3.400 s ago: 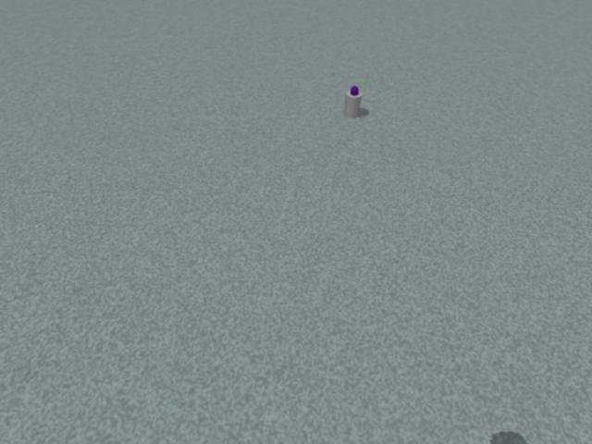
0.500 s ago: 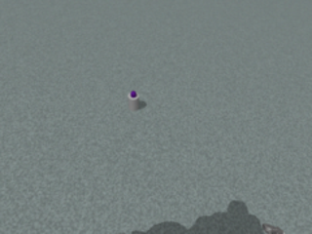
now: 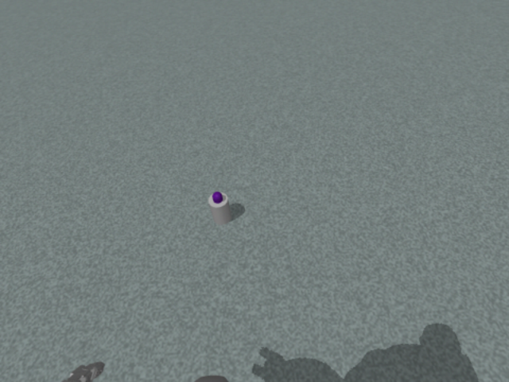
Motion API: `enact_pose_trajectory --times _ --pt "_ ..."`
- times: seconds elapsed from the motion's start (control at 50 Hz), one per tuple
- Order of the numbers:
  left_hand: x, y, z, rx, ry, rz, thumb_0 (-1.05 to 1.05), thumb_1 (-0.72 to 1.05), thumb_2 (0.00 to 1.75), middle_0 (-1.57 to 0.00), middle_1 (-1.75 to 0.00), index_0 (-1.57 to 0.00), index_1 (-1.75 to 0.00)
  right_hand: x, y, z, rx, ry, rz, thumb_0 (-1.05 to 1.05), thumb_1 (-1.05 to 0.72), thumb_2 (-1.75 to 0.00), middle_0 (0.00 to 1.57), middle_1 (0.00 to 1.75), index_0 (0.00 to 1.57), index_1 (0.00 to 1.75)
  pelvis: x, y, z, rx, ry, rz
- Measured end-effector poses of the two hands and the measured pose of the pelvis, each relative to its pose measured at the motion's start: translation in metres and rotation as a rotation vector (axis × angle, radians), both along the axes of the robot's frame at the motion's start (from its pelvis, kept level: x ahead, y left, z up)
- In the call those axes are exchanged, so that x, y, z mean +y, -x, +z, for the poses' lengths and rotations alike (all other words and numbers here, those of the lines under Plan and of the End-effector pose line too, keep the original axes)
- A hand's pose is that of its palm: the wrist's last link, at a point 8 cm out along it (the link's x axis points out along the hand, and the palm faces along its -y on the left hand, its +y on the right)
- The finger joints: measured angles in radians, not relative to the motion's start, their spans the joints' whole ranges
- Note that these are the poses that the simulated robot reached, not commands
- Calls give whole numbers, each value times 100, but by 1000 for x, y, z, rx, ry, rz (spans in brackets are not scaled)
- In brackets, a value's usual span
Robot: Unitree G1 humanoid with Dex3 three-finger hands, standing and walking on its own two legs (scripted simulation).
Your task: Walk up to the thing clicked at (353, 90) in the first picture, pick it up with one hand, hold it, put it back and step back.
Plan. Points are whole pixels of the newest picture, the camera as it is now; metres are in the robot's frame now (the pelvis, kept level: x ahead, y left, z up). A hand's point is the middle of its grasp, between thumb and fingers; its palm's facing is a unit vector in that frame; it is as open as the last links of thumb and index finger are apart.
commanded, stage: walk up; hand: left
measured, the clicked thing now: (219, 205) +0.95 +0.26 -0.68
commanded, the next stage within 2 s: none
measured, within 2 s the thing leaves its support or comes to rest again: neither
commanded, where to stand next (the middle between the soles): +0.59 +0.06 m, yaw -1 degrees
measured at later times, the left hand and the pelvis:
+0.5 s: hand (100, 335) +0.23 +0.33 -0.15, palm faces -0.03 -0.94 -0.34, open 7.4 cm; pelvis +0.20 +0.05 +0.00, yaw +1 degrees
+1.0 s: hand (135, 239) +0.42 +0.30 -0.12, palm faces -0.01 -0.91 -0.41, open 7.4 cm; pelvis +0.37 +0.03 +0.00, yaw +0 degrees
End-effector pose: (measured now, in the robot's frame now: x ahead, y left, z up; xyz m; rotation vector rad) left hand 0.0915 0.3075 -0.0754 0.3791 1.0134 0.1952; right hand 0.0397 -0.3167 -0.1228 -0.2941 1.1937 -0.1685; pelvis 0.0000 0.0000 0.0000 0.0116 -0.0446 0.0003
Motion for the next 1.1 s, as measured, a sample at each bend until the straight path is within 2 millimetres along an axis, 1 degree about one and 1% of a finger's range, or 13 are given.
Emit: enact_pose_trajectory --times 0.08,0.16,0.26,0.34,0.44,0.54,0.62,0.68,0.76,0.82,0.92,1.02,1.1 --pt "5 -5 0 48 1 24 1 90 90 -20 -30 -21 -30 1 -46 11 -22 0 34 0 -91 -89 20 30 20 30 1 -29 6 12 11 6" --pt "19 -10 -6 93 8 64 1 90 90 -20 -30 -21 -30 5 -90 20 -18 21 65 0 -91 -89 20 30 20 30 7 -61 6 17 24 14" --pt "47 -23 -27 157 23 114 1 90 90 -20 -30 -21 -30 22 -154 27 -44 60 99 0 -91 -89 20 30 20 30 27 -108 -3 17 48 26" --pt "67 -49 -48 217 28 125 1 90 90 -20 -30 -21 -30 41 -201 30 -122 93 103 0 -91 -89 20 30 20 30 45 -143 -13 9 25 26" --pt "70 -102 -45 206 49 87 1 91 90 -20 -30 -20 -30 57 -228 44 -149 87 70 0 -91 -89 20 30 20 30 53 -178 -3 5 15 18" --pt "66 -156 -36 181 56 45 1 91 90 -20 -30 -20 -30 59 -241 43 -118 75 46 0 -91 -89 20 30 20 30 54 -212 4 4 -1 4" --pt "59 -202 -27 167 44 18 1 91 90 -20 -30 -20 -30 50 -250 33 -77 56 16 0 -90 -89 21 30 20 30 48 -241 3 6 -10 -2" --pt "50 -238 -22 144 21 2 1 91 90 -20 -30 -20 -30 38 -259 20 -41 39 -6 0 -90 -89 21 30 20 30 39 -266 -1 9 -19 -4" --pt "37 -282 -19 73 -22 0 1 91 90 -20 -30 -20 -30 22 -282 -4 4 24 -18 0 -91 -89 20 30 20 30 23 -297 -13 1 0 -1" --pt "29 -301 -10 41 -23 12 1 91 90 -20 -30 -21 -30 20 -306 -6 27 12 -5 0 -91 -89 20 30 20 30 19 -315 -8 -3 -7 -1" --pt "27 -316 1 52 -24 29 1 90 90 -20 -30 -21 -30 22 -351 2 7 -2 20 0 -91 -89 20 30 20 30 21 -344 2 1 5 1" --pt "41 -325 -3 88 -16 51 1 90 90 -20 -30 -21 -30 29 -392 13 -1 13 45 0 -91 -89 20 30 20 30 29 -375 4 3 19 5" --pt "61 -336 -17 122 -1 73 1 90 90 -20 -30 -21 -30 40 -430 20 -22 41 63 0 -91 -89 20 30 20 30 44 -404 -1 3 34 11"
